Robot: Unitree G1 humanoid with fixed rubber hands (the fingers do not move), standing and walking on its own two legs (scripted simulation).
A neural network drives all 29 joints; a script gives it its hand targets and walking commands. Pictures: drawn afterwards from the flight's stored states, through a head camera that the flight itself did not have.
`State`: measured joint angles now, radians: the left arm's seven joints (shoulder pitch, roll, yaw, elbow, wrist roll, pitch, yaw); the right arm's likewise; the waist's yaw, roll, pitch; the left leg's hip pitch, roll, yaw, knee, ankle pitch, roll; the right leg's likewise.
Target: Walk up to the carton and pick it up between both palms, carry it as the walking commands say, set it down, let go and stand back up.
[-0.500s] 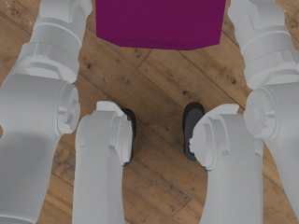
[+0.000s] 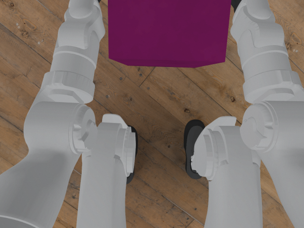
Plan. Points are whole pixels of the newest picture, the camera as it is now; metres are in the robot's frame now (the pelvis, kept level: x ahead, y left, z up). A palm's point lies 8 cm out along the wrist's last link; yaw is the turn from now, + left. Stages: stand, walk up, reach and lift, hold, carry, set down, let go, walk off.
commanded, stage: reach and lift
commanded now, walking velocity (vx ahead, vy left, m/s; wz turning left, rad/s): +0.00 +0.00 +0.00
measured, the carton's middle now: (165, 20) +0.53 +0.00 -0.23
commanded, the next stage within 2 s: none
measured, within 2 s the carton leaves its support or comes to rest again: neither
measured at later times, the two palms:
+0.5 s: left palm out of the picture +0.56 +0.15 -0.06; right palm out of the picture +0.55 -0.15 -0.07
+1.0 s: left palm out of the picture +0.54 +0.14 +0.00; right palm out of the picture +0.53 -0.15 -0.02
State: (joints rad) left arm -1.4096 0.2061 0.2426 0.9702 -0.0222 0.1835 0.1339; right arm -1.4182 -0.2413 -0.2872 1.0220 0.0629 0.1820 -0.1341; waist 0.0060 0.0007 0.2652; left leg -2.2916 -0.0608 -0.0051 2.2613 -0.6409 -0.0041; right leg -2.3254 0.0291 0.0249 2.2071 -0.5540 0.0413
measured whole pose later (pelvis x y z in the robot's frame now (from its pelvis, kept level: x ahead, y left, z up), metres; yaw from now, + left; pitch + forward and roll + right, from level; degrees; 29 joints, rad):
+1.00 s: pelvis -0.04 +0.00 +0.08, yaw +1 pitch +27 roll -1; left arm -1.49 0.15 0.39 0.65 0.11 0.38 0.08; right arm -1.44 -0.17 -0.44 0.64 -0.04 0.38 -0.12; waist 0.01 0.03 0.50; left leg -1.93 -0.08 -0.04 2.02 -0.55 -0.02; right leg -1.95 0.06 0.04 1.97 -0.48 0.05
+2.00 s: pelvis +0.02 -0.01 +0.19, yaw +1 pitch +42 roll +0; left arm -0.99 -0.05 0.49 0.63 0.28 0.39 0.01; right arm -0.95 0.05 -0.51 0.63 -0.22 0.39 -0.07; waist 0.00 0.00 -0.20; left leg -1.80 -0.06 -0.05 1.60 -0.53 -0.03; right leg -1.83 0.06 0.05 1.57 -0.47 0.03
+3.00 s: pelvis +0.06 -0.01 +0.32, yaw +0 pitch +29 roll +0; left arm -0.62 -0.17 0.47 0.51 0.31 0.38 0.00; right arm -0.62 0.15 -0.46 0.54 -0.31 0.39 -0.02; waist -0.01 0.00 -0.22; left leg -1.16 -0.04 -0.05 1.08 -0.43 -0.01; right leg -1.18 0.05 0.07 1.06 -0.38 0.02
